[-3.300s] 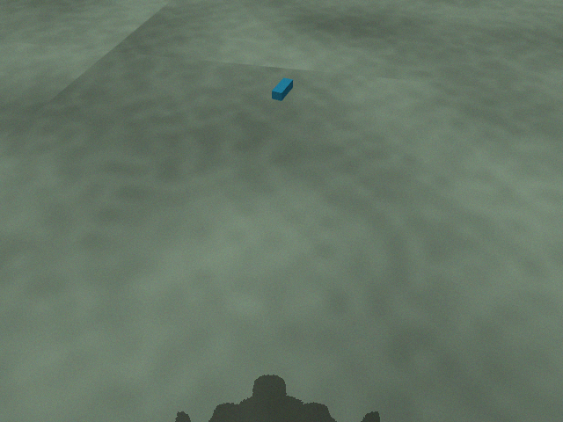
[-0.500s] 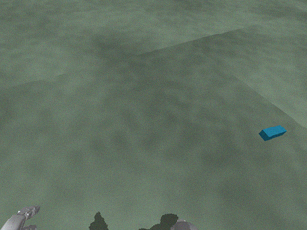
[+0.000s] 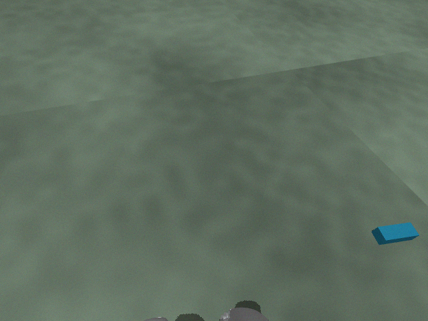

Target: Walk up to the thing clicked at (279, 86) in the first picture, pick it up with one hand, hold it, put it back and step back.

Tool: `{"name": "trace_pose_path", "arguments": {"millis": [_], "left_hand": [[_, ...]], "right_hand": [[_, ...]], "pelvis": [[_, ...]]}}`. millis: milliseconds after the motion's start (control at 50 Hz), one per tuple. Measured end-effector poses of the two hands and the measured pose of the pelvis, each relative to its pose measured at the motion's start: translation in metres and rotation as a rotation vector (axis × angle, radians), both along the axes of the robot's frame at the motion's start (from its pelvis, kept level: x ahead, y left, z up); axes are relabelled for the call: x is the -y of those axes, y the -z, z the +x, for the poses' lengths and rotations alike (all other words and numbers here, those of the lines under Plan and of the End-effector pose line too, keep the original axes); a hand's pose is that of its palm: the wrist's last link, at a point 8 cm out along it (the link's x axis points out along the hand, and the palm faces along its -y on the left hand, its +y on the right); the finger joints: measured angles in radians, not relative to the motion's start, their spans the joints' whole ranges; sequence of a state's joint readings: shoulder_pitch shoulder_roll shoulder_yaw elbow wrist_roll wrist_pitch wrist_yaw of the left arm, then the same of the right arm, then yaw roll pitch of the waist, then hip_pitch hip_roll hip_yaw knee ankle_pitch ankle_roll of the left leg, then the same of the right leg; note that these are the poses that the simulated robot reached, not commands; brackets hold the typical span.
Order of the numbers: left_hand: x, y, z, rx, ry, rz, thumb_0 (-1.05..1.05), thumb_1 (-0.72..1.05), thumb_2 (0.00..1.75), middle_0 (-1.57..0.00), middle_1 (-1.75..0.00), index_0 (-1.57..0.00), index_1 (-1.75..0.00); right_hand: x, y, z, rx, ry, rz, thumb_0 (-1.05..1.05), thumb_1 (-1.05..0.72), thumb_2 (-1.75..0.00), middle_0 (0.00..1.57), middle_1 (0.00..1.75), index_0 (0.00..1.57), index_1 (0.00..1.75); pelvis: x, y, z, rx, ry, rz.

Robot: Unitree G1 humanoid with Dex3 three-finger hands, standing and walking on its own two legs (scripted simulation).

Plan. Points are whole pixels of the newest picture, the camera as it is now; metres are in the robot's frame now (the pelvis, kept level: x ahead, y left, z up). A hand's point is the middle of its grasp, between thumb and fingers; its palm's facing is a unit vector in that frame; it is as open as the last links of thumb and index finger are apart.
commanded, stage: walk up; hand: left
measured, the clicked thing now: (394, 233) +0.67 -0.99 -0.72
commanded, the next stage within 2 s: none
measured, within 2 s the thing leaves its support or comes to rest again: neither
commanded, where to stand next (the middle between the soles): +0.32 -1.25 m, yaw +11 degrees
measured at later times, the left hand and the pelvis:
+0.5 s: hand (194, 319) +0.16 +0.04 -0.14, palm faces +0.05 -0.94 -0.33, open 7.4 cm; pelvis +0.10 -0.24 +0.00, yaw +4 degrees
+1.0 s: hand (293, 283) +0.24 -0.18 -0.16, palm faces +0.04 -0.92 -0.38, open 7.4 cm; pelvis +0.17 -0.49 -0.03, yaw +4 degrees
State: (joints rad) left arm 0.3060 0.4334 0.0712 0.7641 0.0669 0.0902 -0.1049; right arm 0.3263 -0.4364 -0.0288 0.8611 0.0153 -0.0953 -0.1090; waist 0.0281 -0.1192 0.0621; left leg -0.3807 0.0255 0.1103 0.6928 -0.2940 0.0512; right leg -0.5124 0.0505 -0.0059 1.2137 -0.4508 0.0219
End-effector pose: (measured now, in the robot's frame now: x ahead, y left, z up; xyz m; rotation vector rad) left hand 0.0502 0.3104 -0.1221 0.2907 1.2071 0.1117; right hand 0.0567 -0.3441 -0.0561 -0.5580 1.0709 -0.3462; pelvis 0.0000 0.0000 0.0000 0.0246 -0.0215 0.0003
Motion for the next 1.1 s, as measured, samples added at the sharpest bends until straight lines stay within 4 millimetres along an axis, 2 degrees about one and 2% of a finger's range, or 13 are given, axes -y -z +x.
{"name": "trace_pose_path", "arguments": {"millis": [140, 220, 260, 320, 440, 520, 600, 700, 820, 900, 960, 1020, 1100], "left_hand": [[0.064, -0.007, 0.079, 0.118, 0.04, -0.018, 0.0, 0.9, 0.9, -0.2, -0.3, -0.21, -0.3], [0.106, -0.012, 0.117, 0.166, 0.051, 0.024, 0.0, 0.9, 0.9, -0.2, -0.3, -0.21, -0.3], [0.128, -0.013, 0.128, 0.193, 0.043, 0.057, 0.0, 0.9, 0.9, -0.2, -0.3, -0.21, -0.3], [0.163, -0.019, 0.126, 0.197, 0.01, 0.067, 0.0, 0.9, 0.9, -0.2, -0.3, -0.21, -0.3], [0.209, -0.028, 0.101, 0.115, -0.073, 0.063, 0.0, 0.9, 0.9, -0.21, -0.3, -0.21, -0.3], [0.231, -0.015, 0.096, 0.07, -0.105, 0.052, 0.0, 0.9, 0.9, -0.21, -0.3, -0.21, -0.3], [0.263, 0.002, 0.107, 0.031, -0.092, 0.039, 0.0, 0.9, 0.9, -0.2, -0.3, -0.21, -0.3], [0.309, 0.004, 0.128, 0.021, -0.056, -0.005, 0.0, 0.9, 0.9, -0.2, -0.3, -0.21, -0.3], [0.356, 0.001, 0.16, 0.04, -0.03, 0.02, 0.0, 0.9, 0.9, -0.2, -0.3, -0.21, -0.3], [0.394, -0.001, 0.183, 0.086, -0.031, 0.076, 0.0, 0.9, 0.9, -0.2, -0.3, -0.21, -0.3], [0.427, 0.001, 0.185, 0.12, -0.053, 0.116, 0.0, 0.9, 0.9, -0.2, -0.3, -0.21, -0.3], [0.463, -0.005, 0.175, 0.093, -0.093, 0.096, 0.0, 0.9, 0.9, -0.2, -0.3, -0.21, -0.3], [0.5, -0.011, 0.163, 0.043, -0.125, 0.07, 0.0, 0.9, 0.9, -0.2, -0.3, -0.21, -0.3]], "right_hand": [[0.085, -0.011, 0.003, -0.053, -0.007, -0.045, 0.01, -0.9, -0.89, 0.21, 0.3, 0.21, 0.3], [0.151, 0.0, 0.011, -0.085, 0.003, -0.053, 0.01, -0.89, -0.89, 0.21, 0.3, 0.22, 0.3], [0.187, 0.012, 0.019, -0.11, 0.014, -0.066, 0.01, -0.89, -0.89, 0.21, 0.3, 0.22, 0.3], [0.218, 0.022, 0.037, -0.142, 0.047, -0.063, 0.01, -0.9, -0.9, 0.21, 0.3, 0.21, 0.3], [0.233, 0.018, 0.086, -0.121, -0.033, 0.015, 0.01, -0.9, -0.9, 0.2, 0.3, 0.21, 0.3], [0.241, 0.016, 0.106, -0.107, -0.082, 0.036, 0.01, -0.9, -0.89, 0.21, 0.3, 0.21, 0.3], [0.268, 0.013, 0.108, -0.103, -0.067, 0.014, 0.01, -0.9, -0.89, 0.21, 0.3, 0.22, 0.3], [0.319, -0.005, 0.111, -0.091, -0.033, -0.019, 0.01, -0.89, -0.89, 0.21, 0.3, 0.22, 0.3], [0.404, -0.015, 0.121, -0.089, -0.034, -0.08, 0.01, -0.89, -0.89, 0.21, 0.3, 0.22, 0.3], [0.474, -0.003, 0.134, -0.107, -0.031, -0.111, 0.01, -0.89, -0.89, 0.21, 0.3, 0.22, 0.3], [0.52, 0.015, 0.151, -0.137, -0.007, -0.135, 0.01, -0.9, -0.89, 0.21, 0.3, 0.21, 0.3], [0.533, 0.023, 0.176, -0.13, 0.0, -0.098, 0.01, -0.9, -0.9, 0.2, 0.3, 0.21, 0.3], [0.529, 0.023, 0.204, -0.11, -0.063, -0.015, 0.01, -0.9, -0.9, 0.2, 0.3, 0.21, 0.3]], "pelvis": [[0.072, 0.002, 0.025, -0.001, 0.007, 0.004], [0.128, 0.012, 0.045, -0.013, -0.006, -0.003], [0.155, 0.021, 0.054, -0.014, -0.01, -0.027], [0.183, 0.019, 0.065, -0.013, -0.033, -0.034], [0.224, -0.002, 0.088, -0.013, -0.052, -0.039], [0.251, 0.0, 0.106, -0.006, -0.068, -0.049], [0.28, 0.005, 0.116, 0.0, -0.08, -0.025], [0.32, -0.001, 0.127, 0.007, -0.069, -0.018], [0.382, 0.006, 0.14, 0.005, -0.058, -0.025], [0.437, 0.021, 0.153, -0.007, -0.061, -0.023], [0.472, 0.033, 0.16, -0.006, -0.066, -0.042], [0.492, 0.024, 0.169, -0.004, -0.08, -0.049], [0.516, 0.009, 0.182, -0.007, -0.091, -0.046]]}}
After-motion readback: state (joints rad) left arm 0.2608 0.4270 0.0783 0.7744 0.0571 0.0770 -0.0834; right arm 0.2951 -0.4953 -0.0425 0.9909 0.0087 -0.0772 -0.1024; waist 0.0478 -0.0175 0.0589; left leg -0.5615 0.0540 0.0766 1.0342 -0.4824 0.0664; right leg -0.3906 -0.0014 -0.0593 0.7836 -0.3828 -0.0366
